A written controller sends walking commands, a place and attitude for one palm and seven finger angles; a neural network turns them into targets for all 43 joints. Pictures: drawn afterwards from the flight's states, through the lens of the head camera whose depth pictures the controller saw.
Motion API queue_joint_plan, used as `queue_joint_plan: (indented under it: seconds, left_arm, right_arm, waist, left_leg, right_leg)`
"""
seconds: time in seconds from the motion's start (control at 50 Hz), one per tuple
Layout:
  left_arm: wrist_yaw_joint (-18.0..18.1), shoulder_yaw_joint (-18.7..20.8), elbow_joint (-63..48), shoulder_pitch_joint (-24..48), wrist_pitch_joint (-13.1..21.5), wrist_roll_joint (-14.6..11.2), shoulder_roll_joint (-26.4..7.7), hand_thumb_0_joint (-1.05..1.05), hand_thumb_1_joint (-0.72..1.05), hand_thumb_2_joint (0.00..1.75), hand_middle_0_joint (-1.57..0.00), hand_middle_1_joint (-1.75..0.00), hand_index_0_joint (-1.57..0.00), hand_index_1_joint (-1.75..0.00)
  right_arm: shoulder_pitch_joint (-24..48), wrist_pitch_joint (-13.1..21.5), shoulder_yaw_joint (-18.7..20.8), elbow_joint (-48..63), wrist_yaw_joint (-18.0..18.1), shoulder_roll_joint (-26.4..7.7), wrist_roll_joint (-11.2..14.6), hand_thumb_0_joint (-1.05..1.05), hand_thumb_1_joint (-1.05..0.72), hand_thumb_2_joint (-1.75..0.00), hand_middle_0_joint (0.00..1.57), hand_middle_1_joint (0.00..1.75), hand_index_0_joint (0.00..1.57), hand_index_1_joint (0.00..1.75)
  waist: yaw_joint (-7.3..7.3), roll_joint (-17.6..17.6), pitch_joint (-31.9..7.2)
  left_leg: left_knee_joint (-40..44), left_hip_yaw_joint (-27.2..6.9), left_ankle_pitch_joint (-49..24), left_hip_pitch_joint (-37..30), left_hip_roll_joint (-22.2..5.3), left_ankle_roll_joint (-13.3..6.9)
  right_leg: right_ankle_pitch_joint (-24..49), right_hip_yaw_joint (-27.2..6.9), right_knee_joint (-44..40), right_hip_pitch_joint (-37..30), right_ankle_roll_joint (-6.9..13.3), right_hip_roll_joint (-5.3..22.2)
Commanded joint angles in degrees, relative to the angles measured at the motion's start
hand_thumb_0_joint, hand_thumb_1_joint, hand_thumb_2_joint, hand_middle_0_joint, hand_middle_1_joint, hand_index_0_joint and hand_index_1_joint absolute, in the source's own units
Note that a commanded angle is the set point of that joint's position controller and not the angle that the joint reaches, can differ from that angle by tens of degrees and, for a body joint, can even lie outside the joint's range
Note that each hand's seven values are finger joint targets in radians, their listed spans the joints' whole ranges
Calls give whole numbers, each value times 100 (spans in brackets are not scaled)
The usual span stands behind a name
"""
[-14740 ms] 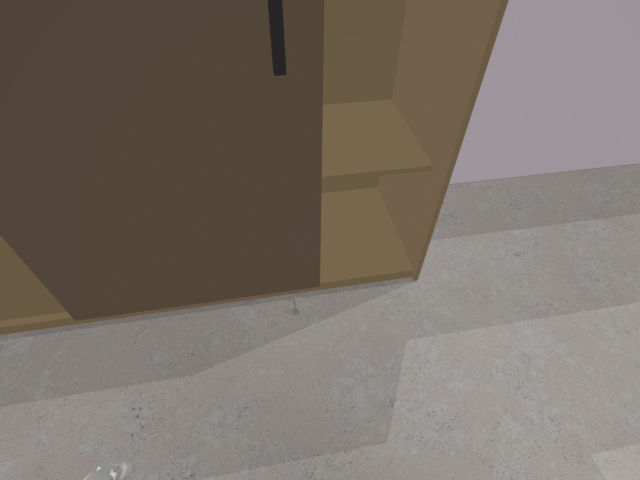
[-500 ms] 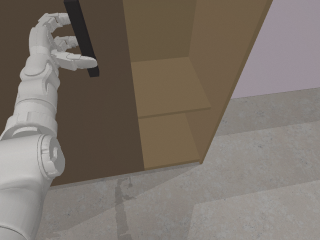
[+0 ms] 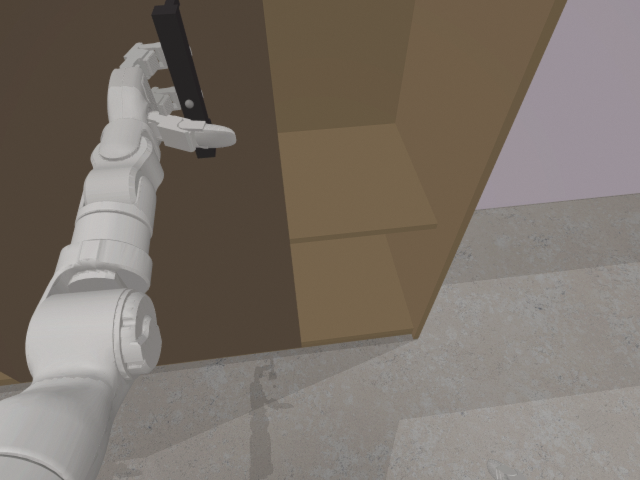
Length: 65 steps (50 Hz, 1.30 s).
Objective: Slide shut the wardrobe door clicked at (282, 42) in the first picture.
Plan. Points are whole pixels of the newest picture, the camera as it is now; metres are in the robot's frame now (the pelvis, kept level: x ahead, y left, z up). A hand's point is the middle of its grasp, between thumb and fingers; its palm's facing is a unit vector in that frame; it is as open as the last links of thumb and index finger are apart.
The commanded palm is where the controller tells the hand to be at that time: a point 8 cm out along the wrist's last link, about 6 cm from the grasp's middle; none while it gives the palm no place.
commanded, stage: slide the fingers in behind the handle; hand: left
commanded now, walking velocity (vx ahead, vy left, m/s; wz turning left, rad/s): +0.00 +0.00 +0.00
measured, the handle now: (190, 81) +0.55 +0.17 +0.22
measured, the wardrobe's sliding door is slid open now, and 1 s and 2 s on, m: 0.38 0.38 0.38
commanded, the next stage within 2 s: grip the handle and tug to test in 1.18 s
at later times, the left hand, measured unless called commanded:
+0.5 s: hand (206, 103) +0.49 +0.14 +0.22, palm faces +0.12 -0.99 +0.00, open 14.1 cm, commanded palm +0.47 +0.19 +0.22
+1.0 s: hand (204, 103) +0.49 +0.14 +0.22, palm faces +0.12 -0.99 +0.01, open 14.2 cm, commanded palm +0.46 +0.18 +0.22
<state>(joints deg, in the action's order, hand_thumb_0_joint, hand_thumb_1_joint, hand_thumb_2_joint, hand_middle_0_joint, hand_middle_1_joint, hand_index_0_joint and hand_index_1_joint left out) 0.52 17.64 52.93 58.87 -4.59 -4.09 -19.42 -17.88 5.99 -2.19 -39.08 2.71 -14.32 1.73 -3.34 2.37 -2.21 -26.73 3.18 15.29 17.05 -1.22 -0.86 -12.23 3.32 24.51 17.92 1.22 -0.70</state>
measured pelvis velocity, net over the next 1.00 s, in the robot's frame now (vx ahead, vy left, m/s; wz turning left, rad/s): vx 0.00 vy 0.01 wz -0.01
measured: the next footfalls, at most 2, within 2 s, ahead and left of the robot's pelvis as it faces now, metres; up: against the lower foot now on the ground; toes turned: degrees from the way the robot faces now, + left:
none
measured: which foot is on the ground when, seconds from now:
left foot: down 0.00-1.00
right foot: down 0.00-1.00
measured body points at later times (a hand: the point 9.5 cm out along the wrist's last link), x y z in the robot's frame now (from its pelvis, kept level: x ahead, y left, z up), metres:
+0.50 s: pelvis -0.01 -0.01 +0.00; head +0.03 -0.02 +0.45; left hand +0.48 +0.19 +0.22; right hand +0.03 -0.27 -0.13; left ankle -0.02 +0.11 -0.74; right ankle +0.00 -0.11 -0.74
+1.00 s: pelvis +0.00 +0.01 +0.00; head +0.03 -0.01 +0.45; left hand +0.48 +0.19 +0.22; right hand +0.07 -0.25 -0.12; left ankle -0.02 +0.11 -0.74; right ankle +0.00 -0.11 -0.74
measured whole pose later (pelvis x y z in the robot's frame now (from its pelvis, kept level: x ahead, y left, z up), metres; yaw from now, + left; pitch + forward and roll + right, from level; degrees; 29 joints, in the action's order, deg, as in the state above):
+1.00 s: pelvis +0.00 +0.01 +0.00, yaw +0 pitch +6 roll -1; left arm 2.7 15.6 52.1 57.9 -3.0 -5.3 -16.5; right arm -20.4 7.8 -1.3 -41.6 1.9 -14.6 1.5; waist -3.3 2.7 -3.1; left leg -26.5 3.7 15.4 16.6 -0.9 -1.2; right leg -12.1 2.7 24.2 17.7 0.8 -0.5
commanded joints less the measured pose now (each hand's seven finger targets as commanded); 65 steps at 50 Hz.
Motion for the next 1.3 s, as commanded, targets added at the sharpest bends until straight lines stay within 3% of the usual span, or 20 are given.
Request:
queue_joint_plan:
  seconds: [0.0, 0.04, 0.12, 0.18, 0.3, 0.34, 0.48, 0.54, 0.6, 0.62, 0.66, 0.68, 0.7, 0.78, 1.02, 1.08, 1.16, 1.2, 1.24, 1.28]
  left_arm:
    - [-127, -183, -1297, 3247, 495, -63, -1047, 0, -50, 30, -30, -120, -30, -120]
    - [-177, -394, -982, 3242, 430, -152, -729, 0, -50, 30, -30, -120, -30, -120]
    - [-141, -59, -703, 3234, 314, -283, -975, 0, -50, 30, -30, -120, -30, -120]
    - [11, 154, -594, 3363, 430, -168, -1291, 0, -50, 30, -30, -120, -30, -120]
    - [-33, 154, -817, 3449, 747, -42, -1446, 0, -50, 30, -30, -120, -30, -120]
    - [-79, 10, -856, 3459, 784, -87, -1271, 0, -50, 30, -30, -120, -30, -120]
    - [0, 106, -939, 3517, 772, -73, -1345, 0, -50, 30, -30, -120, -30, -120]
    - [14, -45, -773, 3534, 737, -84, -1159, 0, -50, 30, -30, -120, -30, -120]
    - [19, -233, -1022, 3592, 755, -110, -864, 0, -50, 30, -30, -120, -30, -120]
    - [50, -124, -1035, 3637, 768, -116, -990, 0, -50, 30, -30, -120, -30, -120]
    - [55, -259, -1112, 3649, 768, -173, -781, 0, -50, 30, -30, -120, -30, -120]
    - [75, -91, -1052, 3532, 757, -170, -947, 0, -50, 30, -30, -120, -30, -120]
    - [51, -343, -1041, 3580, 735, -172, -671, 0, -50, 30, -30, -120, -30, -120]
    - [109, -77, -1215, 3499, 734, -150, -947, 0, -50, 30, -30, -120, -30, -120]
    - [139, -383, -1864, 3068, 447, -185, -470, 0, -50, 30, -30, -120, -30, -120]
    - [174, -263, -1803, 2948, 330, -219, -566, 0, -50, 30, -30, -120, -30, -120]
    - [208, -224, -1688, 2984, 246, -198, -660, 0, -50, 30, -30, -120, -30, -120]
    - [200, -356, -1676, 3087, 204, -203, -479, 0, -50, 30, -30, -120, -30, -120]
    - [215, -61, -1591, 2886, 209, -165, -837, 0, -50, 30, -30, -120, -30, -120]
    - [199, -349, -1553, 3178, 201, -139, -565, 0, -45, 32, -30, -121, -30, -121]
  right_arm:
    - [-416, 197, 325, 420, 53, -757, 53, 0, -90, -90, 20, 30, 20, 30]
    - [-451, 179, 317, 373, 69, -768, 54, 0, -90, -90, 20, 30, 20, 30]
    - [-469, 178, 328, 337, 86, -824, 58, 0, -90, -90, 20, 30, 20, 30]
    - [-505, 176, 317, 297, 72, -813, 32, 0, -90, -90, 20, 30, 20, 30]
    - [-608, 208, 363, 329, 49, -809, 16, 0, -90, -90, 20, 30, 20, 30]
    - [-619, 213, 372, 334, 52, -815, 32, 0, -90, -90, 20, 30, 20, 30]
    - [-658, 305, 372, 275, 41, -829, 29, 0, -90, -90, 20, 30, 20, 30]
    - [-675, 319, 372, 228, 43, -836, 23, 0, -90, -90, 20, 30, 20, 30]
    - [-641, 373, 380, 244, 12, -809, 26, 0, -90, -90, 20, 30, 20, 30]
    - [-675, 385, 387, 201, 16, -816, 13, 0, -90, -90, 20, 30, 20, 30]
    - [-645, 400, 386, 219, 5, -818, 9, 0, -90, -90, 20, 30, 20, 30]
    - [-664, 404, 398, 189, 3, -828, 17, 0, -90, -90, 20, 30, 20, 30]
    - [-610, 408, 376, 203, -1, -803, 21, 0, -90, -90, 20, 30, 20, 30]
    - [-600, 411, 380, 217, -13, -816, 11, 0, -90, -90, 20, 30, 20, 30]
    - [-314, 348, 377, 326, -55, -737, 38, 0, -90, -90, 20, 30, 20, 30]
    - [-284, 291, 372, 332, -46, -761, 41, 0, -90, -90, 20, 30, 20, 30]
    - [-244, 223, 350, 322, -4, -751, 30, 0, -90, -90, 20, 30, 20, 30]
    - [-233, 215, 350, 332, 2, -728, 32, 0, -90, -90, 20, 30, 20, 30]
    - [-264, 168, 357, 341, 23, -761, 9, 0, -90, -90, 20, 30, 20, 30]
    - [-257, 153, 330, 324, 32, -717, 23, 0, -90, -90, 20, 30, 20, 30]
  waist:
    - [-174, 136, -2256]
    - [-261, -129, -1982]
    - [-208, -495, -1914]
    - [-176, -396, -1821]
    - [-177, -305, -2222]
    - [-199, -231, -2191]
    - [-194, -83, -2205]
    - [-268, -174, -1982]
    - [-262, 47, -2174]
    - [-274, -55, -2237]
    - [-289, -83, -2239]
    - [-240, -193, -2260]
    - [-290, -90, -2165]
    - [-176, -112, -2341]
    - [-61, -52, -2307]
    - [-20, -142, -2189]
    - [-42, -197, -2113]
    - [-106, -251, -2073]
    - [26, -265, -2217]
    - [-121, -184, -2045]
  left_leg:
    - [33, -269, -2152, -1160, 21, -127]
    - [59, -303, -2036, -1022, 34, -129]
    - [117, -278, -1716, -753, 62, -161]
    - [131, -239, -1532, -566, 82, -180]
    - [95, -195, -1639, -661, 89, -199]
    - [106, -221, -1654, -713, 77, -188]
    - [148, -246, -1592, -800, 59, -175]
    - [165, -251, -1533, -732, 50, -169]
    - [139, -267, -1625, -965, 40, -152]
    - [126, -284, -1714, -1000, 31, -153]
    - [123, -307, -1800, -1044, 22, -140]
    - [124, -319, -1797, -1043, 6, -136]
    - [137, -295, -1762, -1042, 9, -129]
    - [117, -320, -1972, -1084, 15, -118]
    - [62, -322, -2659, -1362, -40, -59]
    - [83, -324, -2611, -1274, -42, -55]
    - [122, -303, -2439, -1144, -12, -76]
    - [95, -264, -2374, -1126, -1, -103]
    - [104, -256, -2420, -1078, 10, -103]
    - [111, -281, -2372, -1093, 11, -92]
  right_leg:
    - [2133, -209, -44, -732, 6, -23]
    - [2030, -152, -85, -680, 5, -27]
    - [1910, -179, -127, -748, -37, -20]
    - [1764, -237, -148, -755, -59, 10]
    - [1994, -300, -109, -992, -55, 3]
    - [1941, -262, -120, -969, -31, -7]
    - [1748, -245, -171, -810, -31, -45]
    - [1673, -216, -196, -723, -33, -43]
    - [1672, -234, -174, -588, -27, -58]
    - [1746, -222, -165, -631, -28, -62]
    - [1790, -200, -138, -600, -28, -73]
    - [1768, -196, -131, -617, -26, -83]
    - [1734, -197, -143, -541, -31, -73]
    - [1906, -194, -78, -695, -9, -74]
    - [2293, -135, -4, -719, 20, -76]
    - [2237, -130, -22, -751, 27, -76]
    - [2209, -136, -48, -819, 21, -53]
    - [2258, -153, -56, -779, 0, -49]
    - [2306, -163, -38, -962, 19, -36]
    - [2241, -150, -56, -787, 6, -34]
